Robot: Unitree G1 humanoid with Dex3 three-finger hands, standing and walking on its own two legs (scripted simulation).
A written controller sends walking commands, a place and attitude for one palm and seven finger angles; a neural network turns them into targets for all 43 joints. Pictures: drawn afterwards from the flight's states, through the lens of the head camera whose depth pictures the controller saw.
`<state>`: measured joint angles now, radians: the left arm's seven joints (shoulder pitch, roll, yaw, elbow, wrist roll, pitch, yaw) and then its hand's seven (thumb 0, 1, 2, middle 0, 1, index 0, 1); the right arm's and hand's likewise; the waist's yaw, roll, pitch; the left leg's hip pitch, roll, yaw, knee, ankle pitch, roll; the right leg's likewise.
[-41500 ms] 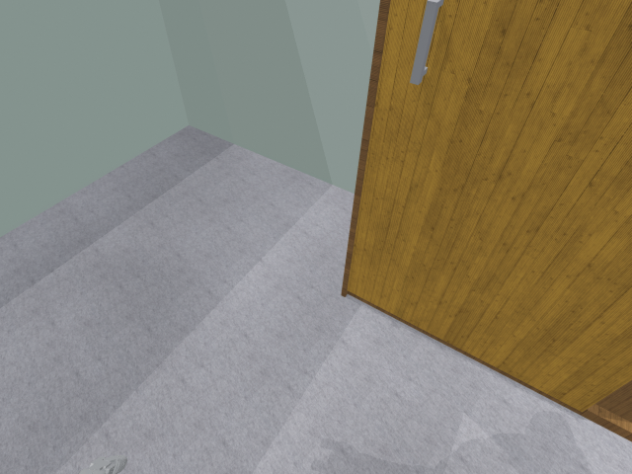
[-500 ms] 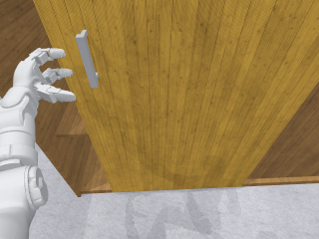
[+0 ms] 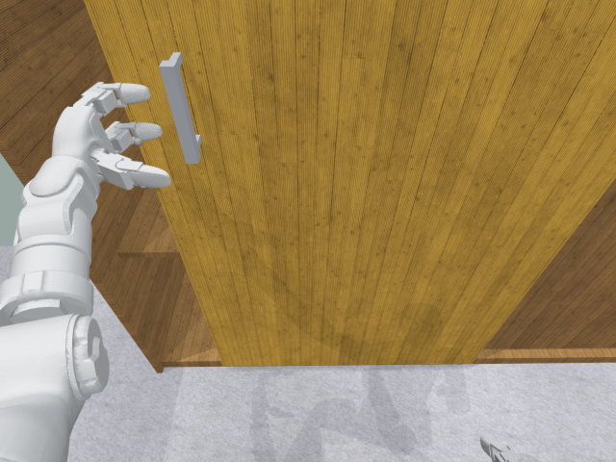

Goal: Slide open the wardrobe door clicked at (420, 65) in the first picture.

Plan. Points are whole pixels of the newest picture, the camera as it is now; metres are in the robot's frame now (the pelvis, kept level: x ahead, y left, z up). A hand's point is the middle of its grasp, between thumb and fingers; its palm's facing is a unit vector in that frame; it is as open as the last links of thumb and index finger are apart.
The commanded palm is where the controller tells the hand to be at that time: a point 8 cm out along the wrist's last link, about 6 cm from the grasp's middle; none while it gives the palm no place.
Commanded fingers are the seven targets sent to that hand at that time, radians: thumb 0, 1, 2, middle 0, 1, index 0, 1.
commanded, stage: move the hooked fingers beside the handle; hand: left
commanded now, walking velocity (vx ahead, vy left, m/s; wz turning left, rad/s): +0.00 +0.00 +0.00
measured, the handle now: (185, 110) +0.53 +0.19 +0.21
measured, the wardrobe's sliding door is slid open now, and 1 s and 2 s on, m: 0.21 0.21 0.21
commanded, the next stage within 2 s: feel for the door with the fingertips in 0.14 s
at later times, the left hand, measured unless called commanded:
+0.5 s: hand (157, 139) +0.45 +0.21 +0.21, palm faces +0.02 -1.00 +0.00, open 14.0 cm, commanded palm +0.43 +0.25 +0.21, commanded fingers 0.00 -0.50 0.30 -0.30 -1.20 -0.30 -1.20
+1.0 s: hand (166, 129) +0.47 +0.20 +0.22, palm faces +0.05 -1.00 +0.00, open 14.0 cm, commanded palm +0.45 +0.25 +0.21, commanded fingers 0.00 -0.50 0.30 -0.30 -1.20 -0.30 -1.20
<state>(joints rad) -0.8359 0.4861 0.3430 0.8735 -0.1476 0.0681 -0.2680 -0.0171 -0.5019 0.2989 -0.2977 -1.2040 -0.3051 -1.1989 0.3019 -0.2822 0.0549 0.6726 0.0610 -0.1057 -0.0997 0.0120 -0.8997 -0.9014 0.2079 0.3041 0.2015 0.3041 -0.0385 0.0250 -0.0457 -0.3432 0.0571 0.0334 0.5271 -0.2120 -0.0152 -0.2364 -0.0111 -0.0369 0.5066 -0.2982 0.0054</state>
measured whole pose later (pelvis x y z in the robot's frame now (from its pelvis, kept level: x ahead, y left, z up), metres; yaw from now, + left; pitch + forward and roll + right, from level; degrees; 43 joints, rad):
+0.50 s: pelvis +0.01 +0.00 +0.00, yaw -1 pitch +3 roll -1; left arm -0.81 0.46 0.33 0.82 -0.17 0.07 -0.27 -0.02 -0.50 0.30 -0.30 -1.20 -0.30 -1.20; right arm 0.35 -0.29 0.03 0.69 0.06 -0.10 -0.09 0.01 -0.90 -0.90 0.21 0.30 0.20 0.30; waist -0.05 0.03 -0.05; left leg -0.34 0.06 0.05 0.53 -0.23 -0.02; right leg -0.24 -0.01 -0.02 0.50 -0.30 0.01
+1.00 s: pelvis +0.01 +0.00 +0.00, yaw +0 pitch +3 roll -1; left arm -0.91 0.46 0.32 0.94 -0.13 0.07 -0.21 -0.02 -0.50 0.30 -0.30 -1.20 -0.30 -1.20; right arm 0.33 -0.28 0.04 0.70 0.05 -0.08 -0.09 0.01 -0.90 -0.90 0.21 0.30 0.20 0.30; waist -0.05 0.03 -0.06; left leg -0.35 0.06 0.04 0.53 -0.23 -0.02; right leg -0.25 -0.01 -0.03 0.51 -0.31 0.01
